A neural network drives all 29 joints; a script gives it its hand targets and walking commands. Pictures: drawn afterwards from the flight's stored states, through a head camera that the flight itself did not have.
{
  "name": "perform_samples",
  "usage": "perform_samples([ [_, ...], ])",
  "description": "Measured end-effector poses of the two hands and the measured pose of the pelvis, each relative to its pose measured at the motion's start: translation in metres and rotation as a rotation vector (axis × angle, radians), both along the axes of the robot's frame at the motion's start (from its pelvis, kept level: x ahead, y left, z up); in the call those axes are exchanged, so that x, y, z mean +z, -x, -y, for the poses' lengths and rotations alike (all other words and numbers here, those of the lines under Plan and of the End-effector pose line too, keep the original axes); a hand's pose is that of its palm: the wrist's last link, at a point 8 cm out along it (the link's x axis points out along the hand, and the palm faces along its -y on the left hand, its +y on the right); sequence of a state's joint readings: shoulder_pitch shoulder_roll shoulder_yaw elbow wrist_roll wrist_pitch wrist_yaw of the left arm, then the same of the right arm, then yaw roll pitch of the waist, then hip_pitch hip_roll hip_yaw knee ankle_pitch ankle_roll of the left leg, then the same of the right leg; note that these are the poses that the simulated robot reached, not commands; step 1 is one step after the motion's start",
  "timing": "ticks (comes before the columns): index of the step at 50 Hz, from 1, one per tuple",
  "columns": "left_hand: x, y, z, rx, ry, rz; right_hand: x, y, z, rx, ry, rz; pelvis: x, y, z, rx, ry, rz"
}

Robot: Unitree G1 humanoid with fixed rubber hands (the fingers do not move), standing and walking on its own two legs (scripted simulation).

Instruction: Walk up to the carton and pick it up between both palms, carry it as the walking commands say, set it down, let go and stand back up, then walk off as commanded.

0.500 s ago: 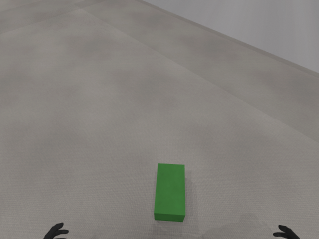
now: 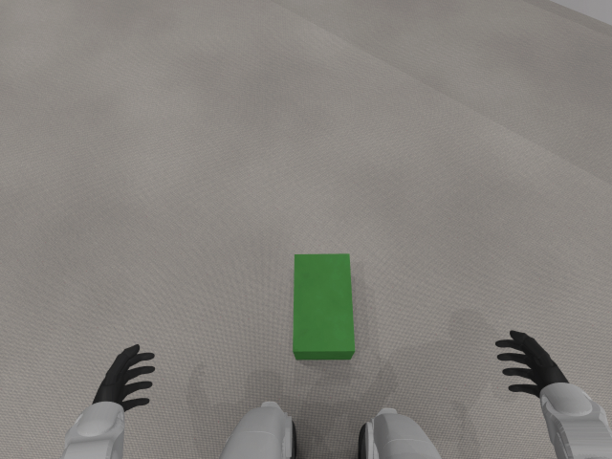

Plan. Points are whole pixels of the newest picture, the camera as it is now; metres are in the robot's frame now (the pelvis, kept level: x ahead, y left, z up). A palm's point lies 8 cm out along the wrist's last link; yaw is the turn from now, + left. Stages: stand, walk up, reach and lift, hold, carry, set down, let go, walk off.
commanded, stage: reach and lift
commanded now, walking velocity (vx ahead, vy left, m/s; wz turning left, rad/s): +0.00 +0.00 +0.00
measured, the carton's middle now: (322, 307) +0.46 +0.02 -0.67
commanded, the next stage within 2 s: none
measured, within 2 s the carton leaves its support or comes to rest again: neither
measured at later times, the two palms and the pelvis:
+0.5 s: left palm (178, 323) +0.28 +0.25 -0.13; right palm (488, 314) +0.31 -0.24 -0.13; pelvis -0.06 -0.01 -0.05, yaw +1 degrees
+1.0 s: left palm (230, 256) +0.42 +0.20 -0.19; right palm (432, 254) +0.43 -0.18 -0.19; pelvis -0.06 +0.00 -0.08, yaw +1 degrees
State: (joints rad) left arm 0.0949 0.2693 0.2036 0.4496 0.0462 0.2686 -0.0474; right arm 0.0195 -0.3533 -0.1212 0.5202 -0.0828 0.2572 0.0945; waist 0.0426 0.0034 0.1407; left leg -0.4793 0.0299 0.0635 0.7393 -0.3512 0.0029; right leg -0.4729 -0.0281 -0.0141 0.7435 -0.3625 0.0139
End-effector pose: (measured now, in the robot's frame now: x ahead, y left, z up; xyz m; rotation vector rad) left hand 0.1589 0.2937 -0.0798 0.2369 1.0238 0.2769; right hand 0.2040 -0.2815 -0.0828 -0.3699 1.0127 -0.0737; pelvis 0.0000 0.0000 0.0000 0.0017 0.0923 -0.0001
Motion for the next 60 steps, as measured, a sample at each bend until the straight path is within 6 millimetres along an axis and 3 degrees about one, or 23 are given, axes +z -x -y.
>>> perform_samples([
  [8,-0.02,-0.039,0.018,-0.017,0.026,0.071,-0.019,-0.044,-0.021,-0.006,-0.048,0.092,-0.019,0.009,0.002,0.004,-0.001,-0.104],
  [20,-0.044,-0.092,0.037,-0.035,0.073,0.134,-0.037,-0.082,-0.037,-0.045,-0.097,0.139,-0.038,0.042,0.008,0.01,0.0,-0.211],
  [31,-0.068,-0.161,0.065,-0.055,0.115,0.207,-0.058,-0.141,-0.054,-0.07,-0.14,0.212,-0.057,0.064,0.007,0.018,0.005,-0.348],
  [51,-0.112,-0.266,0.1,-0.064,0.174,0.384,-0.106,-0.236,-0.1,-0.09,-0.232,0.384,-0.084,0.06,0.002,0.013,0.009,-0.63],
  [60,-0.123,-0.282,0.109,-0.065,0.178,0.42,-0.118,-0.255,-0.107,-0.086,-0.247,0.417,-0.086,0.053,0.0,0.011,0.014,-0.702],
])
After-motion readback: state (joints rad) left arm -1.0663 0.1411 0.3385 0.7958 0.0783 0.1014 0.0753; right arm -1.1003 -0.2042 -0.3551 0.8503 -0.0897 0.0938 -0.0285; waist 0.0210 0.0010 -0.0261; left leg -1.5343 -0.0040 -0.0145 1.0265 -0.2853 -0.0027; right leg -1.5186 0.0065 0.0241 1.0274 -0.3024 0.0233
